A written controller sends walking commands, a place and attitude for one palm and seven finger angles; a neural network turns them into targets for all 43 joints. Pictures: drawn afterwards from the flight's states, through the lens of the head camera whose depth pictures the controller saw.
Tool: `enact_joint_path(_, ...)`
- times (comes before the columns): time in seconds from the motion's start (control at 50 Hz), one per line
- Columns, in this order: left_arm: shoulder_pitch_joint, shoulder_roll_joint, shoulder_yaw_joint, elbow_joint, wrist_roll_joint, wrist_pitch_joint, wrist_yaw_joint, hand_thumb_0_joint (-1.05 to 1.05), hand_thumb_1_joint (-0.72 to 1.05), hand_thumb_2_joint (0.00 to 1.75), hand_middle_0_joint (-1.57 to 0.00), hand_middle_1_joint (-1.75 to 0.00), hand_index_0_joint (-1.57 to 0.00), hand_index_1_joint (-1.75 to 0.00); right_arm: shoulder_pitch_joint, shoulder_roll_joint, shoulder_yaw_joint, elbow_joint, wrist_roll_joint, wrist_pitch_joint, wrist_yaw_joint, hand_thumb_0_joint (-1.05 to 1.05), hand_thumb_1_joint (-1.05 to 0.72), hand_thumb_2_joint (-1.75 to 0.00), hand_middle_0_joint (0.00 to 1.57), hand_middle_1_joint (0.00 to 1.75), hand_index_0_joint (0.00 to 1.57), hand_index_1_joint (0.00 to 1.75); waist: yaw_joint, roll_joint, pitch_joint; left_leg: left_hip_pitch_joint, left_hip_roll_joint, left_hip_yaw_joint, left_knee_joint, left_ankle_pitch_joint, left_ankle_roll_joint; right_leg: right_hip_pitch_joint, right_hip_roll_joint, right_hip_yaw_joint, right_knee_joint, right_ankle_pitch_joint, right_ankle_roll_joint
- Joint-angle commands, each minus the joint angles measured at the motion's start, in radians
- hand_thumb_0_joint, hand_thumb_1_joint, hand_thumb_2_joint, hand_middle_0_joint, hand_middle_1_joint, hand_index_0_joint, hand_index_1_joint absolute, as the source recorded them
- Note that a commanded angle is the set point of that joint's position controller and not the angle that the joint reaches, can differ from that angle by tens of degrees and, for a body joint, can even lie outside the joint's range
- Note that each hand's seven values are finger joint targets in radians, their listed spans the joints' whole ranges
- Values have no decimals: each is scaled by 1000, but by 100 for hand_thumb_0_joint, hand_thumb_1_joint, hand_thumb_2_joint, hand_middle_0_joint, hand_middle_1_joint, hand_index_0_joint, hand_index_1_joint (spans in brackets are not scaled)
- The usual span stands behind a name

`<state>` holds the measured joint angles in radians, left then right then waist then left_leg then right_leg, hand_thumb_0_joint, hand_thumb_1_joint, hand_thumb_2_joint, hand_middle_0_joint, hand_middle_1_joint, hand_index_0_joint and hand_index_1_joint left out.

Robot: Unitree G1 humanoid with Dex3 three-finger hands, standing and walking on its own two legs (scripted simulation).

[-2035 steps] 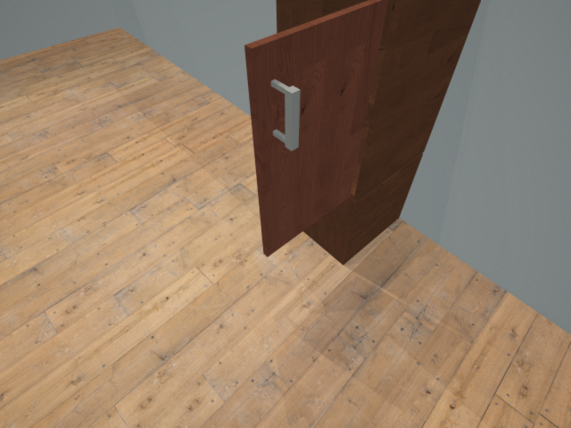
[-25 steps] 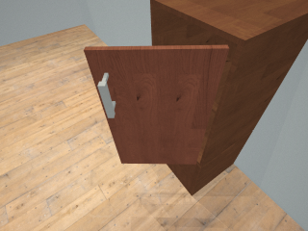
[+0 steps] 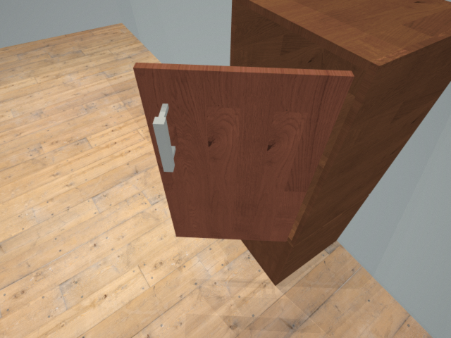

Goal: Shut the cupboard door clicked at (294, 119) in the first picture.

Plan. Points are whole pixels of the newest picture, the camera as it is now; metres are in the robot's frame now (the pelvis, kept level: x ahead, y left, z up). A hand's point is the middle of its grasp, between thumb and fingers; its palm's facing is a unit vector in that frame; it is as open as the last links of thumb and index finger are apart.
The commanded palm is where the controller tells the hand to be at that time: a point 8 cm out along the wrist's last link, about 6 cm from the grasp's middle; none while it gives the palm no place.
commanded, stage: look again from close up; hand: left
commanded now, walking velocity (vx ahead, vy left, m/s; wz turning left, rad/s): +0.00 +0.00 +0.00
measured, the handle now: (166, 139) +0.44 +0.15 +0.12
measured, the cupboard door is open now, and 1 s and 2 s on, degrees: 54 54 54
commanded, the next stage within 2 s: raise the hand and make a fist in 0.34 s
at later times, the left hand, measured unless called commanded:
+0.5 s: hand out of the picture +0.04 +0.18 -0.16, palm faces +0.14 -0.97 -0.22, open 7.3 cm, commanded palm +0.09 +0.22 -0.07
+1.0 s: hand out of the picture +0.12 +0.17 -0.01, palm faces +0.13 -0.99 -0.06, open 5.5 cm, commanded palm +0.11 +0.22 +0.00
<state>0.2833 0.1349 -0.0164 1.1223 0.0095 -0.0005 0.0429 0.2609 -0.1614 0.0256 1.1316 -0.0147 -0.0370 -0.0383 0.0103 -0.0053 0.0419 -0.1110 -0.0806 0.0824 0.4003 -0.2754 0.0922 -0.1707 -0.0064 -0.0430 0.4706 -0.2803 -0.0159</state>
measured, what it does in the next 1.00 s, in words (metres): lowers itself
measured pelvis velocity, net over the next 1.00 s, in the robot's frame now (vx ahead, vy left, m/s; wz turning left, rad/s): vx -0.05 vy -0.04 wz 0.09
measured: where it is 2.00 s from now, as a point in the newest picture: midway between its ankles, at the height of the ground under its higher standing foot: outside the picture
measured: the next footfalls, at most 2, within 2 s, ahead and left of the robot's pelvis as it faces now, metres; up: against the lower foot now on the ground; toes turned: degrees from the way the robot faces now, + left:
none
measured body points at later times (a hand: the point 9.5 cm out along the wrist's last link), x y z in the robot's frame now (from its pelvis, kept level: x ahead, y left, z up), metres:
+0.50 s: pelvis +0.00 +0.00 +0.00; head +0.02 +0.01 +0.45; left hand +0.03 +0.23 -0.14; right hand +0.01 -0.22 -0.15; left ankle -0.03 +0.06 -0.74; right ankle -0.02 -0.11 -0.73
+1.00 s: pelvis -0.05 -0.04 -0.08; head -0.02 -0.02 +0.37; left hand +0.10 +0.22 +0.00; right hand +0.20 -0.24 -0.10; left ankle -0.03 +0.06 -0.74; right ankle +0.00 -0.10 -0.74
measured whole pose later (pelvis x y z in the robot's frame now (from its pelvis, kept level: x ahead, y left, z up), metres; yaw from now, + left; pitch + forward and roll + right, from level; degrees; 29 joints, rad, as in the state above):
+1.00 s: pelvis -0.05 -0.04 -0.08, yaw +5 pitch +9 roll -2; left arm 0.49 0.24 0.13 -0.08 -0.28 -0.46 -0.24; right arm 0.17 -0.27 0.01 0.46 0.02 -0.26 -0.04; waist 0.05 0.00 -0.12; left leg -0.76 -0.05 -0.04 1.11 -0.51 0.04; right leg -0.76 0.04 -0.15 1.04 -0.45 -0.09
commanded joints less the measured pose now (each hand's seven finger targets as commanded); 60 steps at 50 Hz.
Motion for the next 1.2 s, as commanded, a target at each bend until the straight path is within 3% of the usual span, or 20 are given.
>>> enact_joint_path(0.0,58,98,16,-31,0,-17,2,0,90,90,-20,-30,-20,-30,68,-92,-16,-21,4,-10,-8,0,-90,-90,20,30,20,30,-7,2,35,-28,183,-161,-81,294,-29,-6,-98,105,-62,185,-34)
enact_joint_path(0.4,52,102,18,-35,-1,-16,1,0,90,90,-20,-30,-20,-30,65,-90,-18,-6,5,-11,-8,0,-90,-90,20,30,20,30,-2,-5,32,-34,183,-166,-100,271,-29,13,-104,106,-75,182,-34)
enact_joint_path(0.42,131,118,15,-1,14,-44,40,0,90,90,-20,-30,-20,-30,-3,-121,-23,-76,19,-12,1,0,-90,-90,20,30,20,30,22,-60,-14,-52,215,-140,106,575,-59,-4,-137,108,-39,561,-2)
enact_joint_path(0.44,-762,680,427,-1655,-91,-301,68,0,90,90,-20,-30,-20,-30,157,-362,-91,-396,25,-205,-76,0,-90,-90,20,30,20,30,-183,115,-430,253,180,-232,108,783,-95,-51,-7,6,211,426,13)
enact_joint_path(0.46,-89,232,26,-1393,-102,-235,88,0,90,90,-22,-32,-22,-32,60,-214,-4,-354,78,-299,-89,0,-90,-90,20,30,20,30,-85,425,-533,410,185,-233,100,781,-131,-215,48,-27,347,-17,-2)
enact_joint_path(0.48,168,-2,-31,-1342,-165,-98,95,0,90,90,-24,-34,-24,-34,1,-177,-23,-378,48,-332,-68,0,-90,-90,20,30,20,30,-42,381,-403,243,171,-226,-3,767,-181,-217,35,-35,395,-107,-9)
enact_joint_path(0.5,122,-18,-73,-1214,-154,-78,85,0,90,90,-25,-36,-25,-36,10,-160,-34,-356,50,-348,-29,0,-90,-90,20,30,20,30,-55,155,-171,35,178,-207,-15,634,-163,-293,8,-15,353,-99,0)
enact_joint_path(0.52,24,-41,-84,-1218,-168,-110,63,0,90,90,-27,-38,-27,-38,11,-195,-68,-400,45,-354,-2,0,-90,-90,20,30,20,30,-85,74,-33,-85,156,-213,50,514,-152,-331,-3,-28,273,-78,-3)
enact_joint_path(0.56,201,16,42,-1048,-174,-223,-2,0,90,90,-31,-42,-31,-42,-18,-216,-95,-479,21,-353,26,0,-90,-90,20,30,20,30,-33,-141,-14,-283,105,-198,203,242,-154,-354,0,-55,149,-2,-21)
enact_joint_path(0.58,318,56,110,-968,-193,-293,-60,0,90,90,-33,-44,-33,-44,-33,-222,-100,-517,24,-344,42,0,-90,-90,20,30,20,30,-1,-143,-58,-349,69,-169,259,199,-162,-337,-8,-37,156,16,-35)
enact_joint_path(0.64,426,63,186,-925,-270,-551,-290,0,90,90,-38,-50,-38,-50,-90,-217,-115,-606,19,-302,53,0,-90,-90,20,30,20,30,33,-365,-140,-610,22,-97,455,62,-135,-373,-37,62,314,100,-18)
enact_joint_path(0.66,414,86,194,-948,-282,-611,-359,0,90,90,-40,-52,-40,-52,-114,-218,-119,-654,23,-295,55,0,-90,-90,20,30,20,30,34,-327,-151,-690,11,-81,495,-37,-124,-381,-55,121,325,8,-14)
enact_joint_path(0.7,366,188,272,-1022,-305,-591,-406,0,90,90,-44,-56,-44,-56,-169,-226,-114,-757,42,-263,56,0,-90,-90,20,30,20,30,73,-111,-170,-755,-7,-58,506,-147,-102,-373,-61,197,306,-210,-24)
enact_joint_path(0.74,300,225,303,-1179,-328,-533,-385,0,90,90,-47,-60,-47,-60,-182,-220,-108,-831,53,-247,42,0,-90,-90,20,30,20,30,78,-12,-258,-716,2,-66,496,-152,-83,-364,-38,193,302,-316,-29)
enact_joint_path(0.8,78,244,290,-1421,-326,-518,-297,0,90,90,-53,-66,-53,-66,-124,-208,-96,-846,47,-242,17,0,-90,-90,20,30,20,30,15,78,-301,-655,36,-117,501,-191,-65,-462,-9,168,311,-366,-27)
enact_joint_path(0.88,-83,211,153,-1592,-289,-582,-264,0,90,90,-60,-74,-60,-74,-72,-210,-68,-811,39,-262,-8,0,-90,-90,20,30,20,30,-81,74,-295,-599,59,-144,552,-142,-42,-504,7,160,310,-265,-15)
enact_joint_path(0.92,-34,212,132,-1506,-288,-570,-298,0,90,90,-64,-78,-64,-78,-59,-217,-60,-783,45,-272,-21,0,-90,-90,20,30,20,30,-85,70,-247,-617,64,-148,551,-158,-44,-497,6,157,287,-279,-12)
enact_joint_path(1.0,67,244,169,-1371,-300,-420,-359,0,90,90,-71,-86,-71,-86,-60,-216,-48,-787,67,-257,-31,0,-90,-90,20,30,20,30,-43,49,-239,-626,62,-141,511,-138,-46,-392,-11,174,225,-277,1)
enact_joint_path(1.08,129,297,300,-1394,-336,-292,-334,0,90,90,-79,-94,-79,-94,-93,-190,-36,-816,68,-234,-35,0,-90,-90,20,30,20,30,31,20,-301,-605,58,-146,463,-69,-58,-238,-37,190,209,-165,10)
enact_joint_path(1.18,122,258,302,-1452,-355,-317,-293,0,90,90,-88,-104,-88,-104,-92,-180,-30,-805,57,-252,-29,0,-90,-90,20,30,20,30,31,-13,-262,-579,62,-155,414,-24,-69,-211,-41,169,208,-56,14)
